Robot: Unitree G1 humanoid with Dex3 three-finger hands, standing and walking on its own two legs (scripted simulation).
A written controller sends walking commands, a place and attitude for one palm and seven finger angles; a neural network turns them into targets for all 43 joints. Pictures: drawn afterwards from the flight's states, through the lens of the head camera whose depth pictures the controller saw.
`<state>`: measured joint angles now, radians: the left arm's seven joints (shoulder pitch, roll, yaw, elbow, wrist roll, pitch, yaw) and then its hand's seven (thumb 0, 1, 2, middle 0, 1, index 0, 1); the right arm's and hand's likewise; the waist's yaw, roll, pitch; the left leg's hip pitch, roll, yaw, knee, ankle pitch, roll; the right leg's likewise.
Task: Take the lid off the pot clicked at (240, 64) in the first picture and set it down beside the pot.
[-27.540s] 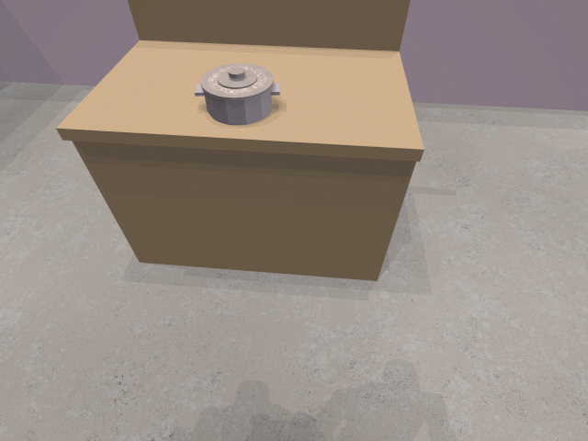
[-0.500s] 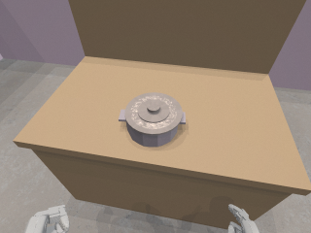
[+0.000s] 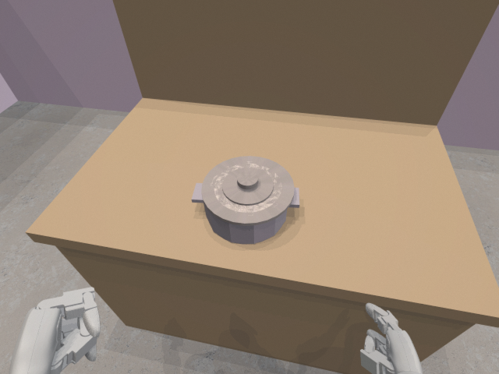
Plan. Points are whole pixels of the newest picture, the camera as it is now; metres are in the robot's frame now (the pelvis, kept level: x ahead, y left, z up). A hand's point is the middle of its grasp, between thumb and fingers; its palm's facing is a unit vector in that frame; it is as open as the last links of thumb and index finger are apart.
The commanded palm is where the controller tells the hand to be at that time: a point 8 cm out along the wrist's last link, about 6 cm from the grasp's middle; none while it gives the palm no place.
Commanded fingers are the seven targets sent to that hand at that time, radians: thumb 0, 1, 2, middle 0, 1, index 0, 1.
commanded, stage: raise the hand higher, near the body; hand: left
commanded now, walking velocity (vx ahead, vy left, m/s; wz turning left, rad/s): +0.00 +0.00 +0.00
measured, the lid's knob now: (247, 180) +0.49 +0.07 +0.02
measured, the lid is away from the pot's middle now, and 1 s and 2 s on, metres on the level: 0.01 0.01 0.01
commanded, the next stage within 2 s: reach forward and open the fingers in 0.12 s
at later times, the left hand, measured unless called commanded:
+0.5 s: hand (83, 303) +0.18 +0.25 +0.08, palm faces -0.17 -0.09 -0.98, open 2.9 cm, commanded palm +0.16 +0.25 +0.13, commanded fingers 0.00 0.45 1.07 -1.12 -0.97 -1.12 -0.97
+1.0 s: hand (89, 268) +0.23 +0.26 +0.08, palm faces -0.22 -0.04 -0.97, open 7.7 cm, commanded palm +0.21 +0.26 +0.14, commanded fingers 0.00 -0.27 1.29 -0.80 -0.08 -0.80 -0.08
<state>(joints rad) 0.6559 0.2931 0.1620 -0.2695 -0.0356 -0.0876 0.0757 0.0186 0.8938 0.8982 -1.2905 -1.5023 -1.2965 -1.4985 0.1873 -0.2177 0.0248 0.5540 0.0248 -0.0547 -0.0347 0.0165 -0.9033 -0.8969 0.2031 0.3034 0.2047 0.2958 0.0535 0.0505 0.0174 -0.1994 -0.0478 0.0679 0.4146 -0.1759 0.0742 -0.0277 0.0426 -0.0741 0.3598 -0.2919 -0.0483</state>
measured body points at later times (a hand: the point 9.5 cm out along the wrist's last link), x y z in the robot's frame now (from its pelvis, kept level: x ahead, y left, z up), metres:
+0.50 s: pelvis -0.01 -0.01 -0.01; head +0.00 -0.06 +0.44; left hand +0.18 +0.25 +0.13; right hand +0.20 -0.24 -0.10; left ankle +0.03 +0.07 -0.74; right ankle -0.06 -0.08 -0.74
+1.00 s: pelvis -0.03 +0.01 +0.00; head -0.01 -0.02 +0.45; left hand +0.23 +0.26 +0.14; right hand +0.16 -0.21 -0.11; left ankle +0.03 +0.07 -0.74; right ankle -0.06 -0.08 -0.74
